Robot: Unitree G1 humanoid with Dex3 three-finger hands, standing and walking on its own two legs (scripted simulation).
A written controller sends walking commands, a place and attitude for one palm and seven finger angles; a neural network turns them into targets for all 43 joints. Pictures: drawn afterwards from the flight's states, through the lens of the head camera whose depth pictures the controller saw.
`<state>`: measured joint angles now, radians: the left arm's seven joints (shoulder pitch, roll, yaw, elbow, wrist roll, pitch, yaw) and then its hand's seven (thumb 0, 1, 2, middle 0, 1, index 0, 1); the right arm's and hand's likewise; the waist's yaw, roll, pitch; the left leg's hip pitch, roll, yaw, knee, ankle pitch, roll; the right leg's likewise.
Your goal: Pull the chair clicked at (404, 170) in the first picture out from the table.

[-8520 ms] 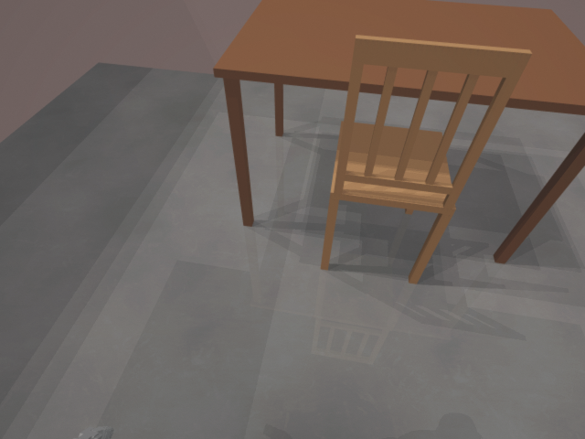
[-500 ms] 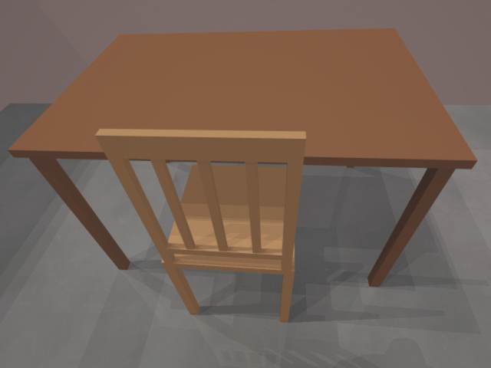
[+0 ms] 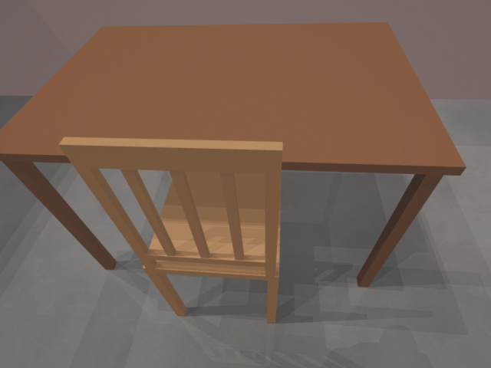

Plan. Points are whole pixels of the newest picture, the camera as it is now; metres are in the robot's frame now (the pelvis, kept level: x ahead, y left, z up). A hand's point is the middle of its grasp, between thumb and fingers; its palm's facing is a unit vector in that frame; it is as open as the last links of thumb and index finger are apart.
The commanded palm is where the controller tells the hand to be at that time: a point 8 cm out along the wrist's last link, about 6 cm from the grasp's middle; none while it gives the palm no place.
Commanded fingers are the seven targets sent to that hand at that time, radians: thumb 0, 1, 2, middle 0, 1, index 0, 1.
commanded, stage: come to a stop and stand still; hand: left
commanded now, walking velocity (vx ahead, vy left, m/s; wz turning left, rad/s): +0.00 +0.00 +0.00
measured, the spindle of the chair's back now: (193, 219) +0.42 +0.15 -0.07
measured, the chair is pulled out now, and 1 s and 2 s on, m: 0.00 0.00 0.00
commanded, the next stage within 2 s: look again from close up in 0.06 s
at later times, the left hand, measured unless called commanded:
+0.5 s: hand out of the picture -0.01 +0.16 -0.17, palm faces +0.02 -0.98 -0.21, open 7.3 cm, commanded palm none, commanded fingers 0.00 0.90 0.90 -0.20 -0.30 -0.20 -0.30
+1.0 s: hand out of the picture +0.01 +0.18 -0.16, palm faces +0.14 -0.97 -0.21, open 7.3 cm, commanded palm +0.09 +0.21 -0.07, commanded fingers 0.00 0.81 0.86 -0.19 -0.29 -0.19 -0.29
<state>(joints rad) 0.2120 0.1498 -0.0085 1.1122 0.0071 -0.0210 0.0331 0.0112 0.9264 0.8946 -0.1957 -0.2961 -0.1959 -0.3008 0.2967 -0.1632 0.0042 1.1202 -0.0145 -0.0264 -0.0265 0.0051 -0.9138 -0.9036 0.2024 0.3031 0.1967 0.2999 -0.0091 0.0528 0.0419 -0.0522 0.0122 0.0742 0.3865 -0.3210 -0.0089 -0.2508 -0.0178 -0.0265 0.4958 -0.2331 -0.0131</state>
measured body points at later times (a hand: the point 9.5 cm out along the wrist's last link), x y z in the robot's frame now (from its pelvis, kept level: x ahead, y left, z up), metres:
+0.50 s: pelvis +0.00 -0.01 +0.00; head +0.01 -0.03 +0.45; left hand -0.01 +0.21 -0.15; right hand -0.02 -0.23 -0.16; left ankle -0.07 +0.12 -0.74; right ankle +0.02 -0.11 -0.74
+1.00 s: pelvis -0.01 +0.00 +0.00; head +0.00 +0.00 +0.45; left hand +0.00 +0.23 -0.14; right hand -0.03 -0.20 -0.16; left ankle -0.07 +0.12 -0.74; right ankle +0.02 -0.11 -0.74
